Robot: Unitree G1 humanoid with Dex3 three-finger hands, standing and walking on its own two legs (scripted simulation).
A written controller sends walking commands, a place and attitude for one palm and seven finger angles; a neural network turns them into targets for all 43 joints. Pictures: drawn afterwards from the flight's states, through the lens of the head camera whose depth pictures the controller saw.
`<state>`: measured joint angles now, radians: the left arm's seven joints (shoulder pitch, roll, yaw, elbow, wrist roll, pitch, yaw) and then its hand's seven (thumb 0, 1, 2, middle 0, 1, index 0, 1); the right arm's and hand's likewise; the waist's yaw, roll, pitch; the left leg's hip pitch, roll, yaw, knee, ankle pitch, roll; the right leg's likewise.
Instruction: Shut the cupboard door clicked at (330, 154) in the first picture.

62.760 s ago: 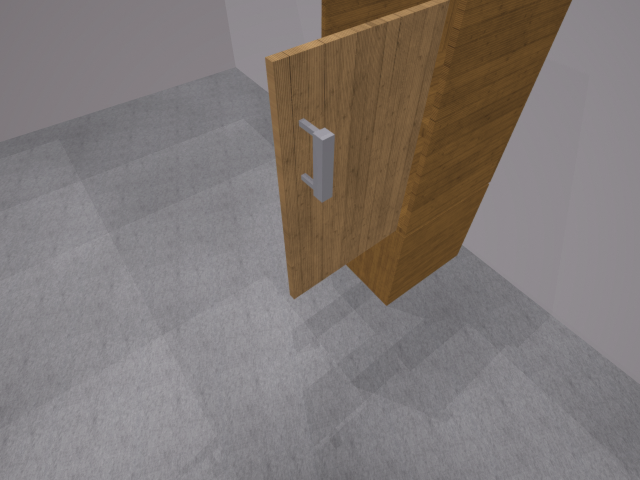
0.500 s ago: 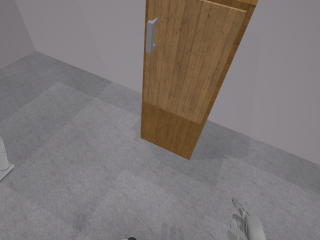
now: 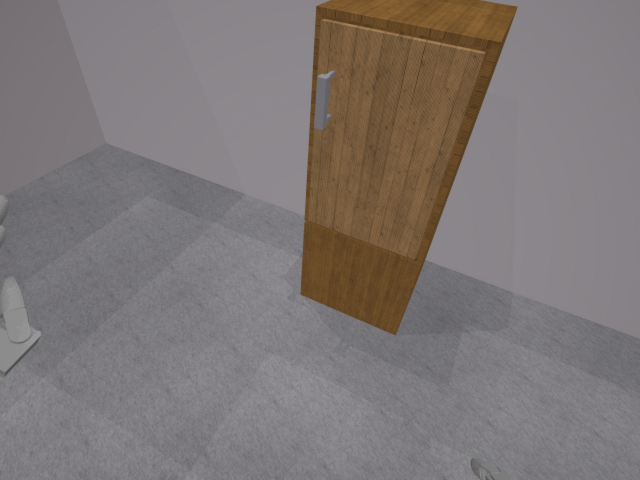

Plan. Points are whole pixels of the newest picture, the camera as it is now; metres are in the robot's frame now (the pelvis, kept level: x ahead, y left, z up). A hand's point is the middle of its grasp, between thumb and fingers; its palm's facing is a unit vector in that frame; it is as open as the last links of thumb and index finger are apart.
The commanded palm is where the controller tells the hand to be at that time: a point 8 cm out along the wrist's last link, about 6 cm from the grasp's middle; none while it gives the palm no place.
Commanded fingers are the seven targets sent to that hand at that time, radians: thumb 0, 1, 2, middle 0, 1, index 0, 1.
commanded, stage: stop stepping back and stand still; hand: left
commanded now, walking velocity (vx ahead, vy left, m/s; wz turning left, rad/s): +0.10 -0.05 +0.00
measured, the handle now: (325, 99) +0.94 +0.06 +0.09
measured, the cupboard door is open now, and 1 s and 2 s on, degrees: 0 0 0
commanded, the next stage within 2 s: let the arm hang, fingers relaxed in 0.74 s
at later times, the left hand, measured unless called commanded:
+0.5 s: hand (55, 312) +0.22 +0.28 +0.16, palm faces +0.43 -0.77 -0.47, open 7.4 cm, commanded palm +0.15 +0.32 +0.18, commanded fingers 0.00 0.90 0.90 -0.20 -0.30 -0.20 -0.30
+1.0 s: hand (118, 424) +0.20 +0.27 -0.05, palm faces +0.07 -0.90 -0.43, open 7.4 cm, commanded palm none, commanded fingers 0.00 0.90 0.90 -0.20 -0.30 -0.20 -0.30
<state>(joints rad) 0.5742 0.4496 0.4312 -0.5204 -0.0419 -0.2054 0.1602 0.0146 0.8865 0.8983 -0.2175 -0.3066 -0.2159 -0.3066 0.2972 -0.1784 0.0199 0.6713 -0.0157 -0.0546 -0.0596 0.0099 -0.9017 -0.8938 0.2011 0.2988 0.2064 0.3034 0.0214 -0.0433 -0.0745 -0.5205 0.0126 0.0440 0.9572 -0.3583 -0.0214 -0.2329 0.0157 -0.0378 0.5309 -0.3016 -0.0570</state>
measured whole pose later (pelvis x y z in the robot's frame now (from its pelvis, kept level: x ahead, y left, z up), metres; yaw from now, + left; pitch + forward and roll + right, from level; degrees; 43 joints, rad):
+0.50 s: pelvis +0.01 +0.02 +0.00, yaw +0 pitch +1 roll -1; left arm 0.56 0.42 0.41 -0.49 -0.05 -0.16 0.18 0.02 0.89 0.90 -0.22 -0.31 -0.22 -0.31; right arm 0.24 -0.19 0.02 0.64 0.00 -0.05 -0.05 0.01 -0.90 -0.89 0.20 0.30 0.21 0.30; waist -0.02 0.02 -0.01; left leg -0.31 0.06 0.03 0.63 -0.31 -0.01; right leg -0.26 0.04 -0.09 0.55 -0.31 -0.06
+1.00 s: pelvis +0.00 +0.04 -0.01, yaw +1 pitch +1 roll +0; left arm 0.24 0.33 0.07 0.37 0.02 0.01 0.02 0.01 0.90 0.90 -0.20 -0.30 -0.20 -0.30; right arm 0.13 -0.30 0.01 0.74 -0.01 -0.02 0.01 0.01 -0.90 -0.89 0.20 0.30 0.21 0.30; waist 0.00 0.07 -0.02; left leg -0.32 0.00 0.04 0.59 -0.29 0.01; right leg -0.30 -0.02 -0.08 0.60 -0.32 -0.03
